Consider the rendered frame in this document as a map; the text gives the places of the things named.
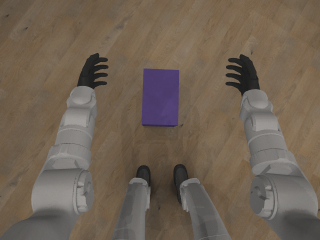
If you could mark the left robot forearm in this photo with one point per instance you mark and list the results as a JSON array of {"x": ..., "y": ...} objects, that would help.
[{"x": 75, "y": 134}]

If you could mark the left robot thigh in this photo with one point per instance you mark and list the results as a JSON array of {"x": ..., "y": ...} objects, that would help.
[{"x": 130, "y": 224}]

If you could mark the right robot hand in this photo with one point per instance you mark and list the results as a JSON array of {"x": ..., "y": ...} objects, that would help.
[{"x": 248, "y": 78}]

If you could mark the right robot forearm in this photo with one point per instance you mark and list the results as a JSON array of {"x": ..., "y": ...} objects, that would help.
[{"x": 268, "y": 150}]

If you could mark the right robot upper arm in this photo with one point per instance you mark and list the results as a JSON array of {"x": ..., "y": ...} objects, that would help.
[{"x": 288, "y": 204}]

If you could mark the right robot foot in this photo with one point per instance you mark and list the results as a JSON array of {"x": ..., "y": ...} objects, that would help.
[{"x": 180, "y": 175}]

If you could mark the left robot hand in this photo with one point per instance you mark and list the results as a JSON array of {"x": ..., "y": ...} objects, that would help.
[{"x": 88, "y": 75}]

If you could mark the carton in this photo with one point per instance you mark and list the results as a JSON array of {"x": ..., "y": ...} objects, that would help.
[{"x": 160, "y": 97}]

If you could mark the left robot upper arm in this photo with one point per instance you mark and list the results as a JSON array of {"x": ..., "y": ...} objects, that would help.
[{"x": 60, "y": 196}]

